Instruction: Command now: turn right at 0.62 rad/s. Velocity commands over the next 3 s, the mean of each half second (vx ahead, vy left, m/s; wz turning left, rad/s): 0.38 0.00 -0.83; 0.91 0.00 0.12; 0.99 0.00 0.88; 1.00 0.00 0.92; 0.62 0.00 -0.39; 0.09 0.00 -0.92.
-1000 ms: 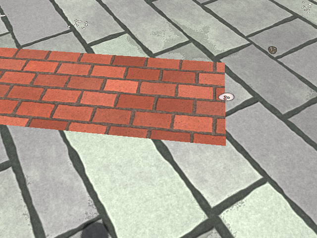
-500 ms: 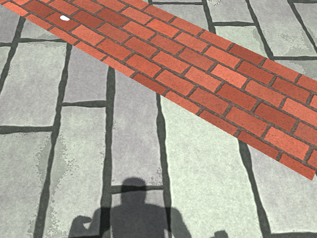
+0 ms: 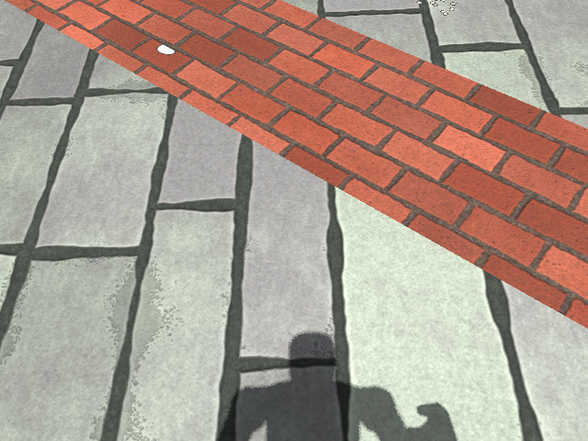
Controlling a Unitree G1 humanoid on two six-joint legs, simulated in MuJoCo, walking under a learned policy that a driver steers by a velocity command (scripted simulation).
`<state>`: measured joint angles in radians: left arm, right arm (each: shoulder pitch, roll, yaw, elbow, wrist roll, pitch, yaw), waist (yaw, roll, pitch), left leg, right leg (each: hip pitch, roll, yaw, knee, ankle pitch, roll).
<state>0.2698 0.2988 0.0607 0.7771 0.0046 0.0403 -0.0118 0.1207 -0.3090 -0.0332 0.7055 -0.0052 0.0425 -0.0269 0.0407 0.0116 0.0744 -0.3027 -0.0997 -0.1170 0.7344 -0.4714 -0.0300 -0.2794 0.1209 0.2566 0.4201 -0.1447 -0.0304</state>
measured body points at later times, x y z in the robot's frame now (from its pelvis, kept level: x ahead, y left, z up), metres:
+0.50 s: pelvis +0.10 -0.01 -0.01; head +0.11 +0.01 +0.44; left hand +0.36 +0.17 -0.12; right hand -0.03 -0.27 -0.12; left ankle +0.00 +0.12 -0.74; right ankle +0.10 -0.19 -0.65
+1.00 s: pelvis +0.42 -0.27 -0.02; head +0.43 -0.27 +0.43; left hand +0.48 +0.00 -0.15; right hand +0.43 -0.55 -0.14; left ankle +0.60 -0.19 -0.65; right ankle +0.27 -0.25 -0.74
